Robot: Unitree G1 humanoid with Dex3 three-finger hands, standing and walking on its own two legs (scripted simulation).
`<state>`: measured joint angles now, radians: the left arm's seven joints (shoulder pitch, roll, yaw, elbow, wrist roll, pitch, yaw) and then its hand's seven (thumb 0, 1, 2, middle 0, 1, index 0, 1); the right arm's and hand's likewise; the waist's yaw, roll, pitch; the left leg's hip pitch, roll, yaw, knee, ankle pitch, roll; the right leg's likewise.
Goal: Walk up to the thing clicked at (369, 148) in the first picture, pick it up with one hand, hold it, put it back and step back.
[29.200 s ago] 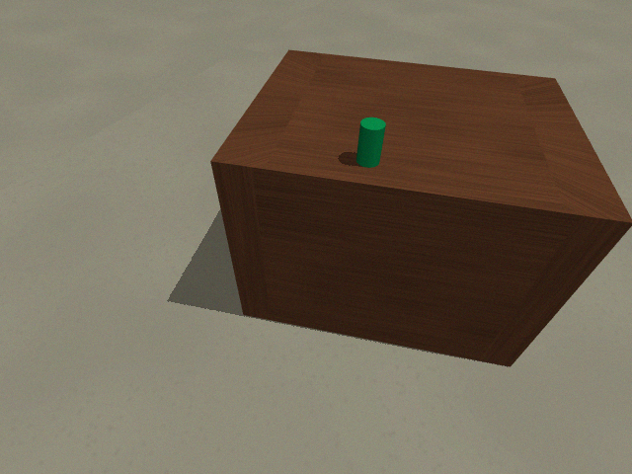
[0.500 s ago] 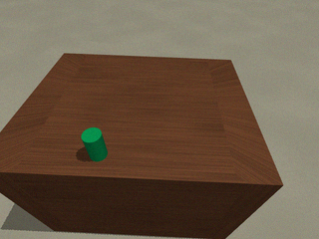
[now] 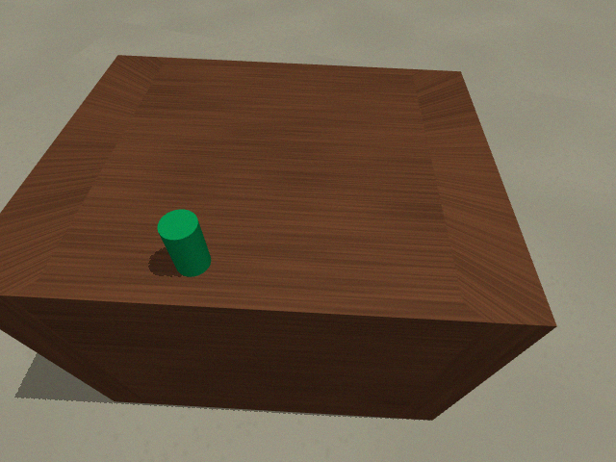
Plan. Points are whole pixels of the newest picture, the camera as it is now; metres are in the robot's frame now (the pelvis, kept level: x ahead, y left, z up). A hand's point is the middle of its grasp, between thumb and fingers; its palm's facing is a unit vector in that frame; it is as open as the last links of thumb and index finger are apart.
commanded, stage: step back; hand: left
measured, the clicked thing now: (186, 244) +0.45 +0.20 -0.02
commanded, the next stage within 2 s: none
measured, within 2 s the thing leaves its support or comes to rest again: neither
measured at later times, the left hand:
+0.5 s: hand out of the picture +0.05 +0.32 -0.17, palm faces -0.08 -0.93 -0.36, open 7.4 cm
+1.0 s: hand out of the picture -0.05 +0.32 -0.15, palm faces -0.01 -0.92 -0.39, open 7.4 cm
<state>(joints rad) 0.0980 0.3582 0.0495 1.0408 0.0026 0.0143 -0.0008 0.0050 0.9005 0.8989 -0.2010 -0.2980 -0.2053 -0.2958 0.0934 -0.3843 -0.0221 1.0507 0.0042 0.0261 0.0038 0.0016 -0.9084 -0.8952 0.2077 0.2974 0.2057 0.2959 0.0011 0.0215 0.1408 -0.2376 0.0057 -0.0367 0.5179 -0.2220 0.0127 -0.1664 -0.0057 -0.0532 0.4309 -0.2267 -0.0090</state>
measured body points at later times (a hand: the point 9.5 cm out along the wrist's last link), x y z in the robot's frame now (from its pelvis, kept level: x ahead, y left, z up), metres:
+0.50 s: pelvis -0.07 +0.06 -0.01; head +0.01 +0.08 +0.43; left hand +0.05 +0.37 -0.15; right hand +0.01 -0.25 -0.12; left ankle -0.04 +0.15 -0.74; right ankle -0.11 -0.08 -0.69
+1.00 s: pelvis -0.19 +0.06 -0.02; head -0.12 +0.06 +0.42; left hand -0.05 +0.37 -0.13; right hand -0.10 -0.27 -0.14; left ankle -0.20 +0.19 -0.75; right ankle -0.11 -0.06 -0.74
